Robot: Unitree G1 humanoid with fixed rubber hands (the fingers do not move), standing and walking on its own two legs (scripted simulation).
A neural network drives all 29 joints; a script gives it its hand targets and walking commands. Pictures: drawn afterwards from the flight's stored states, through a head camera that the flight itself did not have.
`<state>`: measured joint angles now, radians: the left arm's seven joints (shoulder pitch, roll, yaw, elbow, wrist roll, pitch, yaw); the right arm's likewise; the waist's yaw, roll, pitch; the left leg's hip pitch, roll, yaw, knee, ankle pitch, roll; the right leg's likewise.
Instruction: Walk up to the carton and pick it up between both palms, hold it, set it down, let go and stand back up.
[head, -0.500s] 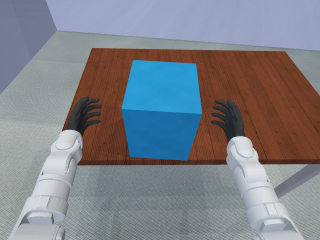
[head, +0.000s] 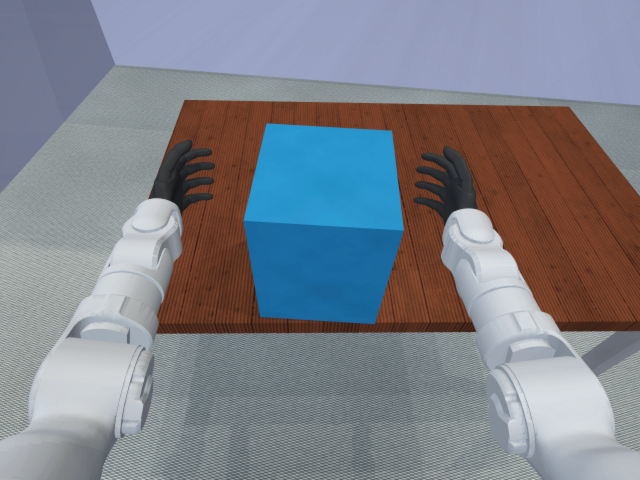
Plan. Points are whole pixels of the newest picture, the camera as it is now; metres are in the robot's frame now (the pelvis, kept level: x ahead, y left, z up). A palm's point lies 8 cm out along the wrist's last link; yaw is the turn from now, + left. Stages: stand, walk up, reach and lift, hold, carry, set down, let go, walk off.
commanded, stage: reach and lift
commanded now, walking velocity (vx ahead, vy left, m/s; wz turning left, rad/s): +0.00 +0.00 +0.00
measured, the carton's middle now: (322, 228) +0.49 +0.01 -0.01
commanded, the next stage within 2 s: none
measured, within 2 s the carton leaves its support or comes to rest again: neither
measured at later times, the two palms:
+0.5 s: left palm (177, 181) +0.45 +0.21 +0.12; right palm (447, 189) +0.45 -0.15 +0.12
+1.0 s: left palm (191, 227) +0.46 +0.21 +0.02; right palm (434, 232) +0.46 -0.16 +0.02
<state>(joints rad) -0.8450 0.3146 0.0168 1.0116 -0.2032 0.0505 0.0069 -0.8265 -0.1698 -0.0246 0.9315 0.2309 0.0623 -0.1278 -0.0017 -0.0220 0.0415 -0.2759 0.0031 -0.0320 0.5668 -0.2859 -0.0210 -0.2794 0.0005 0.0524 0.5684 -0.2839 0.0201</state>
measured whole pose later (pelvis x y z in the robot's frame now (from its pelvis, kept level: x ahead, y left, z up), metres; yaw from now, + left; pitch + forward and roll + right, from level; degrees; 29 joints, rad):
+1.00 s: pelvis +0.02 +0.00 -0.01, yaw +0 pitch +22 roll +0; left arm -1.00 0.29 -0.08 1.54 -0.25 -0.41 0.01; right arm -0.90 -0.17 0.03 1.28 0.28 -0.30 -0.12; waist 0.00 -0.02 -0.17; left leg -0.69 0.00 -0.03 0.57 -0.26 -0.03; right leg -0.70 0.00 0.05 0.57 -0.26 0.02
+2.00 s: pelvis +0.02 +0.00 -0.01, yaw +0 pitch +23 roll +0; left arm -0.97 0.12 0.43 1.53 0.06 -0.54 0.01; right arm -0.87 0.02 -0.58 1.24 -0.44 -0.45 -0.12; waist 0.00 -0.01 -0.17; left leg -0.72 0.00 -0.03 0.57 -0.25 -0.02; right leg -0.73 0.00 0.05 0.57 -0.24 0.02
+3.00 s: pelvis +0.02 +0.00 -0.01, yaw +0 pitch +23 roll +0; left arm -0.96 0.11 0.41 1.53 0.06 -0.59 0.02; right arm -0.84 0.02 -0.53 1.24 -0.40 -0.51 -0.14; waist 0.00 -0.01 -0.17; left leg -0.72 0.00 -0.03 0.57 -0.25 -0.02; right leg -0.73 0.00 0.05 0.57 -0.24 0.03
